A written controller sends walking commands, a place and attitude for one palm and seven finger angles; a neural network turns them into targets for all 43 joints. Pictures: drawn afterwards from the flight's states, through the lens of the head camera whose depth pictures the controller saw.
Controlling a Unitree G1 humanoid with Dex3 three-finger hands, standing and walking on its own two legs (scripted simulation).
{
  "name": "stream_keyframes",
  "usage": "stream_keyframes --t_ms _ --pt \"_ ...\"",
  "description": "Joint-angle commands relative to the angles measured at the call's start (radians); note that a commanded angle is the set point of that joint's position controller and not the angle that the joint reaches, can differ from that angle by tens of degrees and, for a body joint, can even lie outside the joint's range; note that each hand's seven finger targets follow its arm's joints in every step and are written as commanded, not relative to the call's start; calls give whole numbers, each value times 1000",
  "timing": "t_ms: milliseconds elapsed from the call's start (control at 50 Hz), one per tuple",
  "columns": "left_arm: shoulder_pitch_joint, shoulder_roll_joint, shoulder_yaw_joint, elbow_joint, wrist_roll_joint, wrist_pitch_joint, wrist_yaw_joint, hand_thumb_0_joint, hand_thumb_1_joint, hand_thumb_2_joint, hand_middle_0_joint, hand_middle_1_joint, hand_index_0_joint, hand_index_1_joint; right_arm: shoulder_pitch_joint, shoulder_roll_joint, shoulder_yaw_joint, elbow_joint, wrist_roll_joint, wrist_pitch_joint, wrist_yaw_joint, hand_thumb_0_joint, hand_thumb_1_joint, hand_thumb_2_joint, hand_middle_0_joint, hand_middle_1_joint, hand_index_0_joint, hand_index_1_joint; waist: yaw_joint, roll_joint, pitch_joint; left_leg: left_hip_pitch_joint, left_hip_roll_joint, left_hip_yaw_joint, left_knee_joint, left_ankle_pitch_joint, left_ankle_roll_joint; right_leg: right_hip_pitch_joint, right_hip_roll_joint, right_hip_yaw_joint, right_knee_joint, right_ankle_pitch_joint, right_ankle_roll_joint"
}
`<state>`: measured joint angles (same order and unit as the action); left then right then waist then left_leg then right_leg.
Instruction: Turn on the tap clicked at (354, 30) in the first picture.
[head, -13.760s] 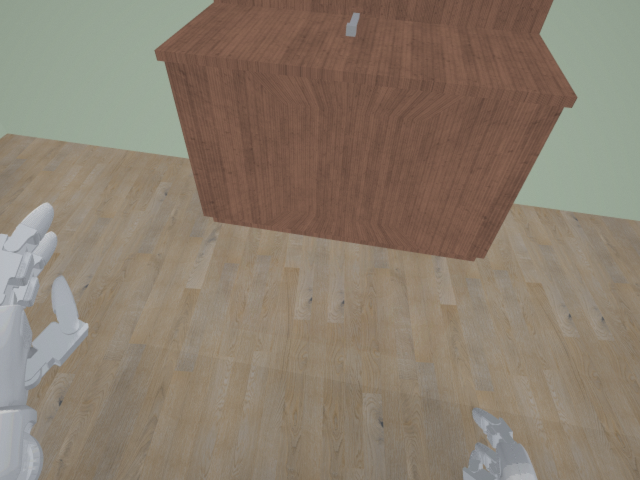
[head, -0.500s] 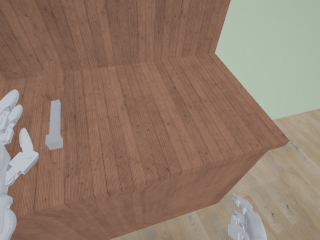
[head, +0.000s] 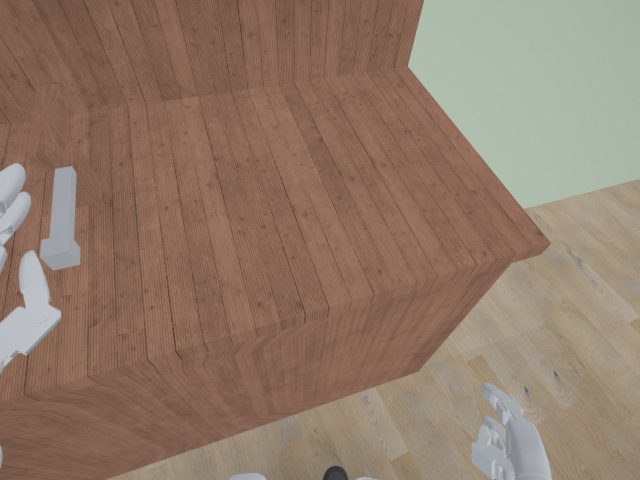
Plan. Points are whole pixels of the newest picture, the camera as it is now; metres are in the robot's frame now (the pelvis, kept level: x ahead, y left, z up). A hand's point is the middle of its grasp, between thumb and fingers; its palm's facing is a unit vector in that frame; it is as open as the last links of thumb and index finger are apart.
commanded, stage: shuffle to correct the standing spot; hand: left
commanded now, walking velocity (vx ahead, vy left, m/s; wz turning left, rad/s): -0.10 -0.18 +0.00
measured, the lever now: (61, 252) +0.33 +0.32 +0.09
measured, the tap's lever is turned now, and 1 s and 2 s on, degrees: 0 0 0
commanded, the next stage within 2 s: come to a stop and stand still in 0.20 s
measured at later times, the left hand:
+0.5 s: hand (64, 360) +0.19 +0.22 +0.17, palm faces +0.33 -0.86 -0.39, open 7.4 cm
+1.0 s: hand out of the picture +0.22 +0.29 +0.17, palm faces +0.41 -0.85 -0.34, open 7.4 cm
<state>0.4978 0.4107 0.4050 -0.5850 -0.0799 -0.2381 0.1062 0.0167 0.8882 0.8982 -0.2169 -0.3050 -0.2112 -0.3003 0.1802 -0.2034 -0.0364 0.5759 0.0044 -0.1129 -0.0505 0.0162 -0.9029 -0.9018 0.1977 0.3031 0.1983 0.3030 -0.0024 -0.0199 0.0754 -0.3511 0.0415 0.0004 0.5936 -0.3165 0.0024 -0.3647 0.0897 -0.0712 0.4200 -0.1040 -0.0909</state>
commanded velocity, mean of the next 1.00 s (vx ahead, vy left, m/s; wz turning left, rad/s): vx -0.01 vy -0.03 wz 0.00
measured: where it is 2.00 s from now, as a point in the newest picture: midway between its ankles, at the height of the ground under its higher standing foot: outside the picture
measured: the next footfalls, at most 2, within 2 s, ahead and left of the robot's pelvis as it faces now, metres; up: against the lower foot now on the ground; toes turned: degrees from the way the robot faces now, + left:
right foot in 0.22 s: +0.04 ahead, -0.12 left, +0.00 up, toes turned -1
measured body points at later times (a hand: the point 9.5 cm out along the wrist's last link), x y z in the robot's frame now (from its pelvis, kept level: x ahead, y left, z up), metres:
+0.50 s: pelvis -0.03 -0.02 +0.00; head +0.00 +0.00 +0.45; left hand +0.16 +0.26 +0.19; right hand +0.14 -0.26 -0.07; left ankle +0.01 +0.12 -0.73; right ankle +0.00 -0.12 -0.73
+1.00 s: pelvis -0.01 +0.04 +0.01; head +0.02 +0.07 +0.45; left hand +0.19 +0.34 +0.19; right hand +0.17 -0.16 -0.06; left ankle +0.01 +0.12 -0.73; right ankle +0.00 -0.12 -0.73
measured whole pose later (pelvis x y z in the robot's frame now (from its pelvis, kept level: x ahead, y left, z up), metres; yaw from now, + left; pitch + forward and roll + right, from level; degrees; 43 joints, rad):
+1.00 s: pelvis -0.01 +0.04 +0.01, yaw -1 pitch -1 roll -1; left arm 0.36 0.38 0.39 -0.47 -0.04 -0.25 0.11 0.02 0.89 0.90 -0.22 -0.31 -0.21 -0.30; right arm 0.20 -0.14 0.04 0.58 0.01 -0.18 0.00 0.02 -0.90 -0.90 0.20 0.30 0.20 0.30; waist 0.04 -0.06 0.08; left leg -0.24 -0.02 0.01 0.50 -0.24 0.04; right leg -0.20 -0.04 0.02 0.44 -0.22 0.04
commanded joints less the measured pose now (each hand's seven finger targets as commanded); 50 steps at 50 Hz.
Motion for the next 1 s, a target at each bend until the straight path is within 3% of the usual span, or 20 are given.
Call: stream_keyframes --t_ms 0,40,60,80,120,160,220,260,300,380,540,560,580,600,620,640,700,820,880,980 --pt "17 178 143 -185 1 -71 27 0 900 900 -200 -300 -200 -300 -21 -97 -25 -126 -5 -53 -16 0 -900 -900 200 300 200 300 5 22 -214 134 53 -32 -163 24 28 48 -216 153 -117 -104 67" --pt "14 165 135 -206 -2 -70 20 0 900 900 -200 -300 -200 -300 -53 -106 -10 -153 -4 -49 -24 0 -900 -900 200 300 200 300 5 238 -214 -23 234 -200 -327 -27 95 142 -122 99 122 -169 134" --pt "-35 180 148 -226 6 -63 16 0 900 900 -200 -300 -200 -300 -67 -105 -14 -168 -10 -55 -26 0 -900 -900 200 300 200 300 16 260 -182 -160 308 -278 -373 -72 133 207 -109 109 287 -210 127" --pt "-67 163 130 -226 12 -48 8 0 900 900 -200 -300 -200 -300 -53 -99 -21 -168 -15 -58 -22 0 -900 -900 200 300 200 300 16 215 -147 -192 316 -252 -358 -9 140 208 -106 117 362 -237 106" --pt "-65 144 107 -226 11 -28 -3 0 900 900 -200 -300 -200 -300 -40 -102 -32 -171 -1 -72 -3 0 -900 -900 200 300 200 300 25 170 -153 7 264 -144 -227 237 104 104 -107 90 236 -235 94" --pt "-70 144 96 -214 16 -28 -16 0 900 900 -200 -300 -200 -300 -3 -126 -43 -171 -4 -78 14 0 -900 -900 200 300 200 300 22 154 -159 50 241 -156 -135 291 76 157 -120 76 59 -164 86" --pt "-121 139 90 -185 18 -20 -20 0 900 900 -200 -300 -200 -300 -28 -123 -30 -163 8 -79 32 0 -900 -900 200 300 200 300 8 101 -141 -21 145 -85 -122 23 25 233 -128 72 -7 -37 70" --pt "-87 140 85 -181 4 -7 -17 0 900 900 -200 -300 -200 -300 -13 -127 -46 -176 15 -72 28 0 -900 -900 200 300 200 300 4 27 -129 8 44 -17 -28 -140 3 85 -186 193 -63 -205 22" --pt "-54 163 106 -209 -8 -3 -3 0 900 900 -200 -300 -200 -300 -9 -107 -31 -168 11 -64 23 0 -900 -900 200 300 200 300 -1 14 -156 98 6 8 82 -97 -3 -24 -261 260 -119 -318 -22" --pt "-39 180 132 -231 -10 -7 35 0 900 900 -200 -300 -200 -300 -49 -95 -1 -157 15 -65 13 0 -900 -900 200 300 200 300 -2 33 -183 119 10 -36 -29 -15 13 71 -240 240 -96 -250 14" --pt "-77 116 58 -104 19 8 43 0 900 900 -200 -300 -200 -300 -51 -121 2 -134 21 -55 5 0 -900 -900 200 300 200 300 -3 37 -69 89 32 -81 -159 -6 29 111 -185 170 -122 -268 48" --pt "-1012 904 624 -252 145 -102 20 0 900 900 -200 -300 -200 -300 46 -167 -26 -101 -35 -112 -12 0 -900 -900 200 300 200 300 71 -85 19 15 -22 15 -15 139 15 -1 -193 254 -209 -80 96" --pt "-481 281 183 256 59 -69 -25 0 900 900 -200 -300 -200 -300 -6 -40 28 -83 5 -119 -9 0 -900 -900 200 300 200 300 25 -108 -149 98 -89 3 -63 141 16 106 -242 211 -121 -35 22" --pt "-253 200 139 310 44 -65 -37 0 900 900 -200 -300 -200 -300 26 -125 -16 -127 10 -134 0 0 -900 -900 200 300 200 300 77 -10 -136 146 -56 19 -78 160 -4 122 -223 306 -131 25 32" --pt "-169 26 -16 244 14 -69 -42 0 900 900 -200 -300 -200 -300 6 -111 -13 -125 25 -131 27 0 -900 -900 200 300 200 300 48 133 -174 187 -24 16 -129 202 4 187 -214 224 -56 85 27" --pt "-205 63 -13 82 18 -77 -30 0 900 900 -200 -300 -200 -300 14 -136 -20 -131 22 -128 41 0 -900 -900 200 300 200 300 41 159 -201 179 -4 -1 -164 256 6 231 -184 177 -28 60 49" --pt "-139 95 -7 -29 27 -68 -7 0 900 900 -200 -300 -200 -300 -39 -130 -13 -149 20 -135 56 0 -900 -900 200 300 200 300 56 45 -172 106 33 -49 -227 194 19 251 -137 121 -11 -56 84" --pt "-218 211 152 -150 38 -76 26 0 900 900 -200 -300 -200 -300 -82 -117 2 -158 16 -119 34 0 -900 -900 200 300 200 300 38 107 -163 50 54 -76 -285 52 34 274 -110 69 43 -68 92" --pt "-243 149 107 -119 38 -82 22 0 900 900 -200 -300 -200 -300 -63 -108 4 -152 11 -119 30 0 -900 -900 200 300 200 300 31 172 -168 71 58 -80 -269 105 30 271 -116 66 38 -37 84" --pt "-227 77 28 -101 49 -63 14 0 900 900 -200 -300 -200 -300 -50 -113 2 -137 8 -109 44 0 -900 -900 200 300 200 300 24 144 -192 155 59 -71 -222 306 7 249 -108 56 14 26 88"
